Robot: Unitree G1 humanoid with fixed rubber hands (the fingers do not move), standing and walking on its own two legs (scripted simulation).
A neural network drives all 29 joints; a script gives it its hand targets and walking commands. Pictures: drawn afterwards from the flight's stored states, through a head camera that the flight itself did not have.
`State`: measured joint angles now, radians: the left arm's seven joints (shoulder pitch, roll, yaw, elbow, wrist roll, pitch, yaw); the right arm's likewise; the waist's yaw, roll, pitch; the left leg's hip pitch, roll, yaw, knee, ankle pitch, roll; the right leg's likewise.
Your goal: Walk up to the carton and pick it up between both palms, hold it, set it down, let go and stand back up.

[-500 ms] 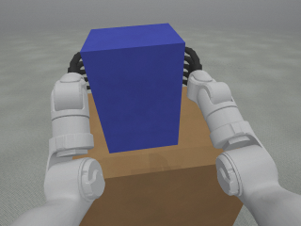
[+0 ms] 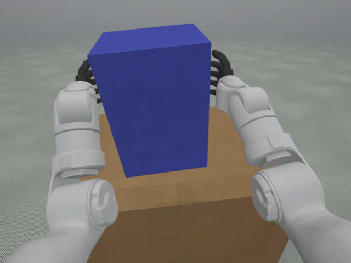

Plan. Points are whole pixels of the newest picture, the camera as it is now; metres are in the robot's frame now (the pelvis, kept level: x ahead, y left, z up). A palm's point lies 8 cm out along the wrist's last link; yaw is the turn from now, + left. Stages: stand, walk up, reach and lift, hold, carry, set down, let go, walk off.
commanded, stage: hold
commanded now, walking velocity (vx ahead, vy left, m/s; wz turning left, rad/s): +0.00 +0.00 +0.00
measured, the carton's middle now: (158, 103) +0.39 +0.01 +0.27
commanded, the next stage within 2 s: none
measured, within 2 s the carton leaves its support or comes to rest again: neither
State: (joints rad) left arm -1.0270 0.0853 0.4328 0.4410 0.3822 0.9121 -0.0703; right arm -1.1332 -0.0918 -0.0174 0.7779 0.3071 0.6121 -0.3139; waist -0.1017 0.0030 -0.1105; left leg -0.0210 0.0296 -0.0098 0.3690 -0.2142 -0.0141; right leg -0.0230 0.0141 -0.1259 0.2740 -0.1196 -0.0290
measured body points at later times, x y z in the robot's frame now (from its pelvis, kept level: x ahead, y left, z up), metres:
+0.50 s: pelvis +0.00 +0.00 +0.00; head -0.10 +0.01 +0.44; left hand +0.38 +0.16 +0.32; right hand +0.37 -0.13 +0.33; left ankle +0.00 +0.12 -0.75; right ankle +0.03 -0.10 -0.75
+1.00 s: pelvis +0.00 +0.00 +0.00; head -0.10 +0.01 +0.44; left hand +0.38 +0.16 +0.32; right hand +0.37 -0.13 +0.33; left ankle +0.00 +0.12 -0.75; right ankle +0.03 -0.10 -0.75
